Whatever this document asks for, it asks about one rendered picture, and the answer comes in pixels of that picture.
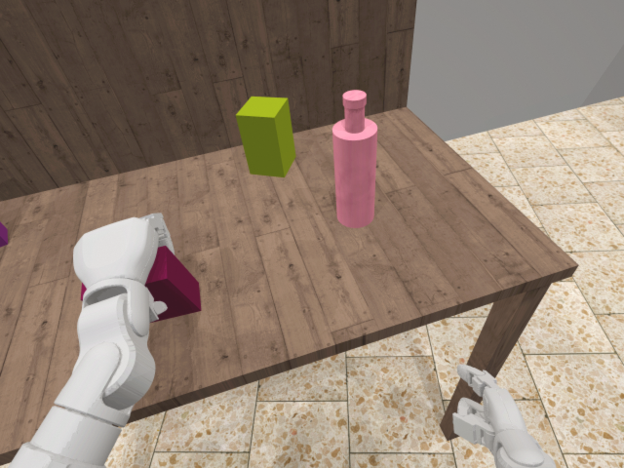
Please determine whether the left robot hand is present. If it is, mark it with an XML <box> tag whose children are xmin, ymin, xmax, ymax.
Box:
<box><xmin>73</xmin><ymin>213</ymin><xmax>175</xmax><ymax>323</ymax></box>

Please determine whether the right robot hand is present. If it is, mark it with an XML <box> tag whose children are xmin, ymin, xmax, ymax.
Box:
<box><xmin>452</xmin><ymin>364</ymin><xmax>527</xmax><ymax>455</ymax></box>

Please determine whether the sponge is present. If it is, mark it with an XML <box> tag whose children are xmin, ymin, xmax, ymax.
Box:
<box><xmin>81</xmin><ymin>246</ymin><xmax>201</xmax><ymax>323</ymax></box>

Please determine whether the right robot forearm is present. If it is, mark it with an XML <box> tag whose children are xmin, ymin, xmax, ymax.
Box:
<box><xmin>493</xmin><ymin>429</ymin><xmax>556</xmax><ymax>468</ymax></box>

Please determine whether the table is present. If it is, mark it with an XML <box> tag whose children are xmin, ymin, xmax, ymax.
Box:
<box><xmin>0</xmin><ymin>0</ymin><xmax>578</xmax><ymax>466</ymax></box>

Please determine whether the left robot forearm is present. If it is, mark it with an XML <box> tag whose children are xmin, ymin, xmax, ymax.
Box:
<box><xmin>8</xmin><ymin>278</ymin><xmax>155</xmax><ymax>468</ymax></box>

